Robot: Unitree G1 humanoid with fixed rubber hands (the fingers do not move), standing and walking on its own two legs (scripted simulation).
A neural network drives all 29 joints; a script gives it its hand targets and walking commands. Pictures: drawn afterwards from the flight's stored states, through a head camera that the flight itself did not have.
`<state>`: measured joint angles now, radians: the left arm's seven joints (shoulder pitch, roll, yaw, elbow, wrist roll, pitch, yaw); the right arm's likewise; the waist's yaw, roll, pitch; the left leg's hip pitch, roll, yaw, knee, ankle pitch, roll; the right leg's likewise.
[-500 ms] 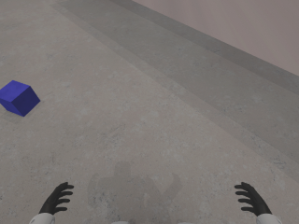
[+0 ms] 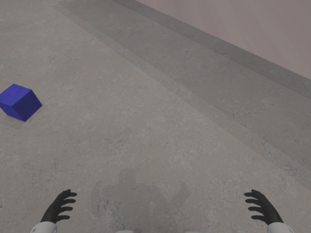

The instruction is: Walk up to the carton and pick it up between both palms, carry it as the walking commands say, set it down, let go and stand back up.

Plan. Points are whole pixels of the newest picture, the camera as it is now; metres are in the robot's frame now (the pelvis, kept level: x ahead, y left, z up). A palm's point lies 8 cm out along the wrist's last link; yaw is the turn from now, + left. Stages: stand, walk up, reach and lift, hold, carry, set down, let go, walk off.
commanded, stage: stand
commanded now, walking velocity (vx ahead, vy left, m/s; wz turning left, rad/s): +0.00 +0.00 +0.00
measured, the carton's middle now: (19, 102) +1.11 +1.13 -0.66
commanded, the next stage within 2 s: walk up in 1.04 s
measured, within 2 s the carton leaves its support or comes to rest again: neither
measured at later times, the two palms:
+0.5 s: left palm (48, 225) +0.14 +0.28 -0.06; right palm (275, 228) +0.14 -0.28 -0.07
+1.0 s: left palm (47, 229) +0.13 +0.28 -0.06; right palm (277, 232) +0.13 -0.29 -0.07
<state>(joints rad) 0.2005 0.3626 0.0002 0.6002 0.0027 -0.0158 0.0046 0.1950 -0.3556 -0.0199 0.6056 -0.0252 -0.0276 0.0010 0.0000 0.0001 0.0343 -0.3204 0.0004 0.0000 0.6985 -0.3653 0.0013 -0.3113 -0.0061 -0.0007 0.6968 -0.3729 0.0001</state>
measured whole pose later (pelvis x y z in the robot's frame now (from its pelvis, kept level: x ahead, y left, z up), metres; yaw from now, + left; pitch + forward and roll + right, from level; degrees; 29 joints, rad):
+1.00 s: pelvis -0.02 +0.00 +0.00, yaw +0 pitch -2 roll +0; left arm 0.20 0.37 0.00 0.62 0.00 -0.02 0.00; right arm 0.19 -0.36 -0.02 0.65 -0.03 -0.03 0.00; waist 0.00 0.00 0.03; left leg -0.32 0.00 0.00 0.69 -0.34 0.00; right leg -0.31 -0.01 0.00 0.70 -0.35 0.00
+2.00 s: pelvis +0.13 +0.14 +0.01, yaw +21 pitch +2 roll +1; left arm 0.25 0.53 0.05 0.63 0.00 -0.10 -0.04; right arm 0.36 -0.48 -0.09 0.67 -0.02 -0.03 0.10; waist -0.01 -0.04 0.04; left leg -0.30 -0.03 -0.03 0.66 -0.37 0.03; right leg -0.42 -0.01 -0.01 0.59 -0.27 -0.01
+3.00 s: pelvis +0.34 +0.37 +0.00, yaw +46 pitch +0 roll -1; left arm 0.25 0.49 0.05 0.63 0.00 -0.06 -0.07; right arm 0.37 -0.49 -0.05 0.67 -0.01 -0.12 0.04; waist 0.00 -0.02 0.04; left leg -0.42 0.00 -0.04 0.72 -0.29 0.01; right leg -0.37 -0.11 -0.08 0.88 -0.45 -0.03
